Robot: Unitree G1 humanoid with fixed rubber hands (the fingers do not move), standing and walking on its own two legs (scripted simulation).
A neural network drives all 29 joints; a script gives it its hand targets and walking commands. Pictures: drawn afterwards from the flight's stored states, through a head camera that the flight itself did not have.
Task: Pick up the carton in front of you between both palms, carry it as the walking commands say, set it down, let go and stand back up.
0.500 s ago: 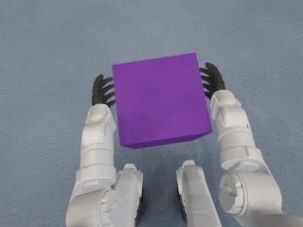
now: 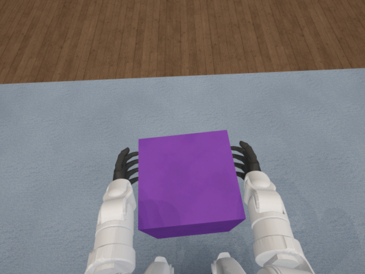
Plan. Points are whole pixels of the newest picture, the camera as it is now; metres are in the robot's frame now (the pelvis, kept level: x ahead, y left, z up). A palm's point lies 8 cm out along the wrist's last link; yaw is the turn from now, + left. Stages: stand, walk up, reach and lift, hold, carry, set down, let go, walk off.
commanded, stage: reach and lift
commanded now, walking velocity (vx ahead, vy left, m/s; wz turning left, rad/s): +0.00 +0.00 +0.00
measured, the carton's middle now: (188, 190) +0.35 +0.00 -0.12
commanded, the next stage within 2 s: hold in 1.44 s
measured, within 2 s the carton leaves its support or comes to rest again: neither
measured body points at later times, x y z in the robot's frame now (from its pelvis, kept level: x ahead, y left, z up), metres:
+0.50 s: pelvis +0.02 +0.02 +0.08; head -0.01 +0.02 +0.53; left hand +0.34 +0.16 +0.10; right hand +0.33 -0.14 +0.10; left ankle +0.04 +0.13 -0.66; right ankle +0.05 -0.12 -0.66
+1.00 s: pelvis +0.02 +0.00 +0.08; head +0.00 +0.00 +0.53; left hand +0.34 +0.15 +0.11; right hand +0.33 -0.15 +0.10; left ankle +0.04 +0.13 -0.66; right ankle +0.05 -0.12 -0.66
